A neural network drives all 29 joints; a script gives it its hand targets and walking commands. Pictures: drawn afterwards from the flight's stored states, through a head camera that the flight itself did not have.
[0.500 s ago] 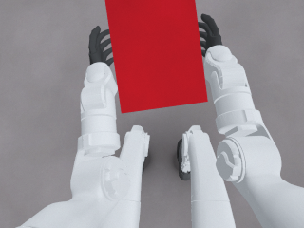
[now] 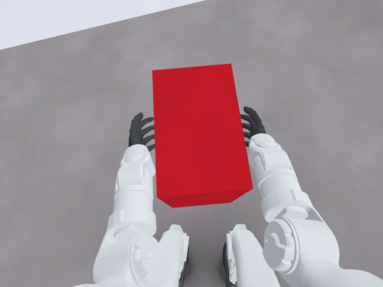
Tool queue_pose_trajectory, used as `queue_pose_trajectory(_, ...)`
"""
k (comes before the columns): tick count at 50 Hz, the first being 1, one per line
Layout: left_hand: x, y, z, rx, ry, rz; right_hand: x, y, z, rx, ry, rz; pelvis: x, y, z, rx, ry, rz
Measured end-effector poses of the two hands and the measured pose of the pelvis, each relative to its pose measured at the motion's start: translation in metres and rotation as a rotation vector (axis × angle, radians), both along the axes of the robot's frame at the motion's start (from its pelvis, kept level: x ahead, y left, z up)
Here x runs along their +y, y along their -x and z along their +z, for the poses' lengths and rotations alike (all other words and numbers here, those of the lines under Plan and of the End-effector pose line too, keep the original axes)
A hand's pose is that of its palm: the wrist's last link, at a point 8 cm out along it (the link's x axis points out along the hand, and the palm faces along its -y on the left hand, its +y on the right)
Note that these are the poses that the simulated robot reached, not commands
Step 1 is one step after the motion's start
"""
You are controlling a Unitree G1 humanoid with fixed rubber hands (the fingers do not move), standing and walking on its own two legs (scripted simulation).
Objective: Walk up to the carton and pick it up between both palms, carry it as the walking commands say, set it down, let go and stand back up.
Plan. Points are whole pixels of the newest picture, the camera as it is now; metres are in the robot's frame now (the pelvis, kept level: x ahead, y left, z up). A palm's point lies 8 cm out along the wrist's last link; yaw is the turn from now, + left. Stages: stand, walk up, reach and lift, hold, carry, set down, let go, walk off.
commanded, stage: reach and lift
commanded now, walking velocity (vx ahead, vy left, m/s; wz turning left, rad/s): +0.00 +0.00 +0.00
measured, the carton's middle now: (197, 146) +0.42 +0.01 -0.09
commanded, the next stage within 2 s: none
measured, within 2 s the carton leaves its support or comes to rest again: neither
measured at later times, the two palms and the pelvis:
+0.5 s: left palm (122, 142) +0.37 +0.14 +0.05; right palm (259, 134) +0.38 -0.11 +0.04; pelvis +0.03 +0.01 +0.06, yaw +0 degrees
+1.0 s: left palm (112, 137) +0.35 +0.13 +0.12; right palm (274, 132) +0.36 -0.12 +0.10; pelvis +0.03 +0.00 +0.08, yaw -1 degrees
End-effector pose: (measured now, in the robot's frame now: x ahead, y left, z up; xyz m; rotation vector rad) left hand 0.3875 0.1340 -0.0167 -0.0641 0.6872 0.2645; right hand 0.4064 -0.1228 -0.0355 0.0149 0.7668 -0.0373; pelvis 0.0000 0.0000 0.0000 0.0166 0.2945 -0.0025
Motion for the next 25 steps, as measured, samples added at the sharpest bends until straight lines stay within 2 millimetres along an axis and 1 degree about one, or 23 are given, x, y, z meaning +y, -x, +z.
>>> queue_pose_trajectory(3, 0.0, 0.006, 0.003, 0.008, -0.011, -0.007, 0.0, 0.005, 0.003, 0.006, -0.006, -0.004, -0.001, -0.004, 0.008, -0.008, -0.003, -0.001)
queue_pose_trajectory(6, 0.001, 0.01, 0.009, 0.002, -0.018, -0.014, 0.001, 0.008, 0.012, -0.001, -0.007, -0.008, -0.002, -0.007, 0.014, -0.023, -0.004, -0.002)
queue_pose_trajectory(13, 0.005, 0.008, 0.042, -0.05, -0.006, -0.012, 0.005, 0.005, 0.047, -0.053, 0.004, -0.006, -0.001, -0.015, 0.028, -0.089, -0.002, -0.004)
queue_pose_trajectory(17, 0.007, 0.007, 0.058, -0.053, 0.005, -0.012, 0.007, 0.006, 0.063, -0.055, 0.006, -0.011, 0.002, -0.022, 0.038, -0.124, 0.001, -0.005)
queue_pose_trajectory(20, 0.009, 0.008, 0.065, -0.042, 0.013, -0.012, 0.009, 0.01, 0.069, -0.044, 0.005, -0.016, 0.004, -0.027, 0.046, -0.143, 0.003, -0.006)
queue_pose_trajectory(25, 0.01, 0.016, 0.07, -0.009, -0.002, -0.031, 0.01, 0.022, 0.071, -0.012, -0.001, -0.025, 0.007, -0.032, 0.057, -0.166, 0.007, -0.007)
